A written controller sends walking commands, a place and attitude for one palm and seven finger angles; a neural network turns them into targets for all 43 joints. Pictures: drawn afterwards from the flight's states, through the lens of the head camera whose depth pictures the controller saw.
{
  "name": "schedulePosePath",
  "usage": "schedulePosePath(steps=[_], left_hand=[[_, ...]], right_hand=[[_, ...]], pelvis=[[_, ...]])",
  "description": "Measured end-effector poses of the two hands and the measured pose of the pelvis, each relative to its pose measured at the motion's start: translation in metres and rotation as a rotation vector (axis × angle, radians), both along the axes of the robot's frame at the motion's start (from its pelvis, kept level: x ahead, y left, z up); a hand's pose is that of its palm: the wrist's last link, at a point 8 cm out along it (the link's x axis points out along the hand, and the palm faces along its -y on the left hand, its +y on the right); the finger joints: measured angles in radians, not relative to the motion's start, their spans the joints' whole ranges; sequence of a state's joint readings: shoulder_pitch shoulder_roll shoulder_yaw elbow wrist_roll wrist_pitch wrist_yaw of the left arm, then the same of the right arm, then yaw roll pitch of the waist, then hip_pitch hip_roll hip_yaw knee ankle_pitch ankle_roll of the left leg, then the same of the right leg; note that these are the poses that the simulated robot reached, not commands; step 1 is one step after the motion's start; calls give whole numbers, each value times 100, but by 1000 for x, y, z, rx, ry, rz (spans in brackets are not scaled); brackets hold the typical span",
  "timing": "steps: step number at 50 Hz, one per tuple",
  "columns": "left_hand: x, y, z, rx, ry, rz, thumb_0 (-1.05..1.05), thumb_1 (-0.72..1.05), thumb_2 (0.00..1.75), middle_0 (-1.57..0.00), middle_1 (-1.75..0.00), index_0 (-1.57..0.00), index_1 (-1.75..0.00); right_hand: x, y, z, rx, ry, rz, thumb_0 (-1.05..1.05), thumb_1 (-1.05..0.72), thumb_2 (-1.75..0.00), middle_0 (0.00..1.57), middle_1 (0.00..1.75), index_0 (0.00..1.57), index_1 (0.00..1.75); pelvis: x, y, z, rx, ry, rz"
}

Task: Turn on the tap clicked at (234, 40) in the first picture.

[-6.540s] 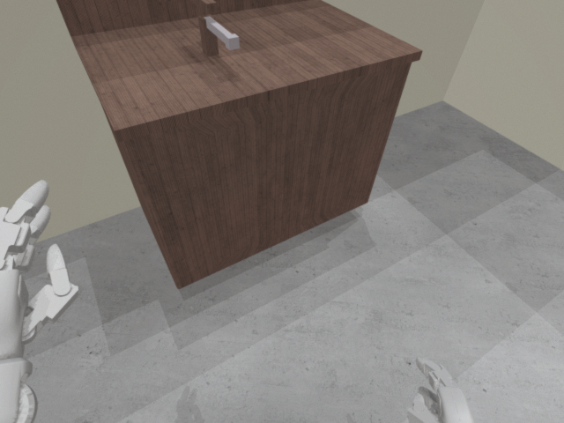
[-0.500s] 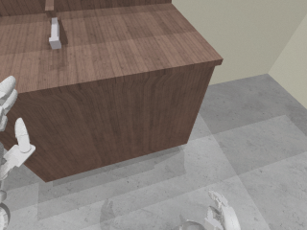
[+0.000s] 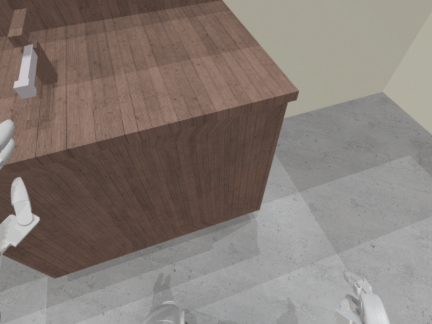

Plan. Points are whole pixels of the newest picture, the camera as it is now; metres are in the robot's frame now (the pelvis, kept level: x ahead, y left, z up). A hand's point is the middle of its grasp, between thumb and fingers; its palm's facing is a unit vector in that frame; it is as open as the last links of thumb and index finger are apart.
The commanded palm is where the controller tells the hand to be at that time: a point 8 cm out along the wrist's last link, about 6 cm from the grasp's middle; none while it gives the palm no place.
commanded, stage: take the last steps up to it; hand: left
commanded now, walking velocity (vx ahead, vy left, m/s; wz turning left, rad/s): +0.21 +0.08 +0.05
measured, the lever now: (25, 88) +0.53 +0.42 +0.13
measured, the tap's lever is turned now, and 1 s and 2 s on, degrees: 0 0 0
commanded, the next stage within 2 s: come to a stop and stand still in 0.36 s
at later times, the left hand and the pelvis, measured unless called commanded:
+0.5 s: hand (53, 174) +0.28 +0.23 +0.18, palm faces +0.46 -0.75 -0.47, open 7.4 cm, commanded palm +0.24 +0.27 +0.17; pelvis +0.08 -0.01 -0.02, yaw +1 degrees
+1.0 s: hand (37, 181) +0.28 +0.25 +0.17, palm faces +0.45 -0.80 -0.41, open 7.4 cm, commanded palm +0.23 +0.28 +0.17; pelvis +0.07 +0.00 -0.01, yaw +1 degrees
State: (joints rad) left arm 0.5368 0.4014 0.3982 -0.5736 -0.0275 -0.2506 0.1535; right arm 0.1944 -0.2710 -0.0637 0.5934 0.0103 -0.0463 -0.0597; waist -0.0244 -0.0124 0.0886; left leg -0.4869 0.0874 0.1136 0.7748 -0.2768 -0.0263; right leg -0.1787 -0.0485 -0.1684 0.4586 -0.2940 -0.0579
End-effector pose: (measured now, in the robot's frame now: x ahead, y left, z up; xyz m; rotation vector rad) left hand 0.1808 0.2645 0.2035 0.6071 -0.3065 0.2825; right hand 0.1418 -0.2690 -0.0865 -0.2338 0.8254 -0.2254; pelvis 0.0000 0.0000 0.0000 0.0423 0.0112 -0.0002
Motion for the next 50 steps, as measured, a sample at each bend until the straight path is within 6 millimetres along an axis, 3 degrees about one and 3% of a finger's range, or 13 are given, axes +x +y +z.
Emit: schedulePosePath(steps=[6,10,13,17,22,27,32,37,42,46,50], left_hand=[[22,26,-10,-42,-70,38,1,88,89,-22,-30,-22,-30],[45,38,-24,-98,-93,54,1,88,89,-21,-30,-22,-30],[57,36,-25,-116,-78,51,1,88,89,-21,-30,-21,-30],[56,20,-10,-85,-92,15,2,89,89,-21,-30,-21,-30],[53,4,3,-2,-91,46,1,88,89,-21,-30,-21,-30],[66,-1,-15,-68,-46,131,1,88,89,-21,-30,-21,-30],[85,-9,-30,-137,25,122,1,88,89,-21,-30,-21,-30],[89,-14,-22,-97,10,24,1,88,89,-21,-30,-22,-30],[77,5,-14,-47,-55,-15,1,88,89,-22,-30,-22,-30],[66,26,-16,-52,-54,45,1,88,89,-22,-30,-22,-30],[54,27,-18,-105,-59,98,1,88,89,-21,-30,-21,-30]], right_hand=[[30,25,-8,-3,-20,11,1,-91,-90,19,30,19,30],[52,54,-12,49,-53,19,1,-91,-90,19,30,19,30],[66,76,-9,105,-71,57,1,-90,-90,19,30,19,30],[79,90,-6,159,-88,105,1,-90,-90,20,30,20,30],[93,81,-18,193,-84,134,1,-90,-90,20,30,20,30],[103,47,-33,156,-29,131,1,-90,-90,20,30,20,30],[106,13,-17,74,-14,89,1,-90,-90,20,30,20,30],[107,-4,4,-11,-48,49,1,-90,-90,20,30,20,30],[104,6,10,-50,-67,18,1,-91,-90,19,30,19,30],[98,32,12,-4,-77,52,1,-91,-90,19,30,19,30],[90,59,5,75,-87,116,1,-90,-90,19,30,19,30]], pelvis=[[34,18,-14,-21,-19,-10],[45,22,-20,-7,-42,-6],[50,19,-16,-21,-40,7],[59,13,-11,-31,-30,3],[73,-4,-13,-33,-29,8],[83,-16,-16,-27,-41,20],[88,-20,-6,3,-36,19],[86,-14,-6,-6,-29,22],[84,1,-14,-32,-39,14],[79,4,-10,-37,-37,1],[70,3,-7,-49,-41,9]])
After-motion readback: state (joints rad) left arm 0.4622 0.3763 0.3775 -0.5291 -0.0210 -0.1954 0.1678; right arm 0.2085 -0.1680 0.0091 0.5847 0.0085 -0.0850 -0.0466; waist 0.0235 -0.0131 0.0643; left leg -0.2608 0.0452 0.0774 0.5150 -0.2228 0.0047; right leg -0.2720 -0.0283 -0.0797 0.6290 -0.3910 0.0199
